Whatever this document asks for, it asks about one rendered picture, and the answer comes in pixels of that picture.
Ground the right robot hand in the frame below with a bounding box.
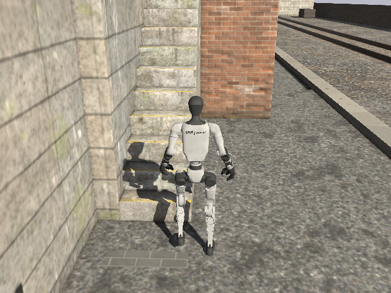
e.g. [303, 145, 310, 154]
[221, 166, 235, 181]

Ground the right robot upper arm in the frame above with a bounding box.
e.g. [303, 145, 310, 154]
[208, 123, 226, 156]

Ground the left robot upper arm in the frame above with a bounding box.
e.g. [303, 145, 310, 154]
[167, 122, 183, 156]

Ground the robot torso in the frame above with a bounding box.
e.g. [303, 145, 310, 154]
[181, 120, 210, 183]

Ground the robot left forearm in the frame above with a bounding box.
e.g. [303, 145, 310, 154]
[161, 147, 172, 167]

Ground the left robot hand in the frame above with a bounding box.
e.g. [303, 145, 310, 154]
[159, 164, 174, 175]

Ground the robot right forearm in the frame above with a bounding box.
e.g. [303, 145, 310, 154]
[221, 147, 233, 170]

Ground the left robot foot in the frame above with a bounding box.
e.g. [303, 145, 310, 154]
[177, 232, 185, 246]

